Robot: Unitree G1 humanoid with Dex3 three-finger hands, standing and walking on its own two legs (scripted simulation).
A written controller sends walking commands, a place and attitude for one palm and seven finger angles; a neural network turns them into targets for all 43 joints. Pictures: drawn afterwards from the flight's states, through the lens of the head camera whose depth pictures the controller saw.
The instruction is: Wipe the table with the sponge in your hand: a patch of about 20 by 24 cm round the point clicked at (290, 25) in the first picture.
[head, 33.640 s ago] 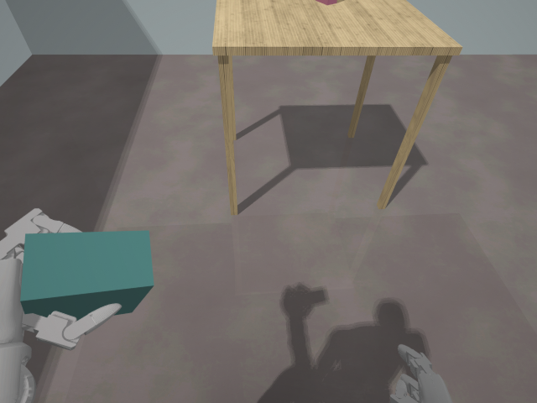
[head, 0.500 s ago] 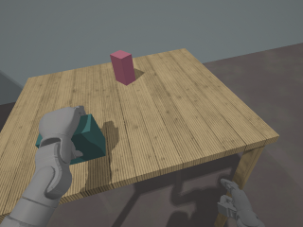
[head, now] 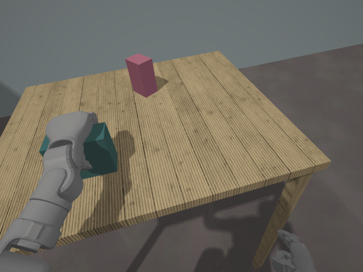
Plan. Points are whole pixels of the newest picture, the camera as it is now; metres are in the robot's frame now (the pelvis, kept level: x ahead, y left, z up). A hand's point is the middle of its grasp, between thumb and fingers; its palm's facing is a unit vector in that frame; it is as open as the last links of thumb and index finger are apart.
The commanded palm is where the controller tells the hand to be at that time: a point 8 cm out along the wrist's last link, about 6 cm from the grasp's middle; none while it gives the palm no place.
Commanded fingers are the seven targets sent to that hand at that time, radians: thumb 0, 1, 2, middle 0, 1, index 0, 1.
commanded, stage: wipe forward along the middle lane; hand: left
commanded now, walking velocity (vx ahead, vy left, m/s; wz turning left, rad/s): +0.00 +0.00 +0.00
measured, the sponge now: (86, 158) +0.33 +0.28 +0.10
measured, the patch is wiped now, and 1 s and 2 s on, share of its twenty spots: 1.00 1.00 1.00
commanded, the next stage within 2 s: slide back across to the first lane in 0.82 s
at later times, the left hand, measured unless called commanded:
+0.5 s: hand (84, 131) +0.38 +0.29 +0.14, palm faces -0.06 +0.00 -1.00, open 10.0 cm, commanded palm +0.37 +0.29 +0.15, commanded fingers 0.00 0.10 1.30 -1.20 -1.60 -1.20 -1.60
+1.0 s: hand (83, 121) +0.42 +0.31 +0.14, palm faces -0.08 +0.01 -1.00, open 10.0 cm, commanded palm +0.40 +0.32 +0.16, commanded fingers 0.00 0.10 1.30 -1.20 -1.60 -1.20 -1.60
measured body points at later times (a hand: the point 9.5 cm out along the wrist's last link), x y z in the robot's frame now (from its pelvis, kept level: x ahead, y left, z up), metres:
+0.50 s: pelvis +0.00 -0.01 +0.00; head -0.01 -0.04 +0.44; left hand +0.38 +0.28 +0.19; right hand +0.14 -0.26 -0.12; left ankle +0.01 +0.13 -0.74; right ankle +0.03 -0.07 -0.74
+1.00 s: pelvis +0.00 +0.01 +0.00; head +0.01 -0.01 +0.45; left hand +0.42 +0.30 +0.19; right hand +0.11 -0.26 -0.13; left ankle +0.01 +0.13 -0.74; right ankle +0.03 -0.07 -0.74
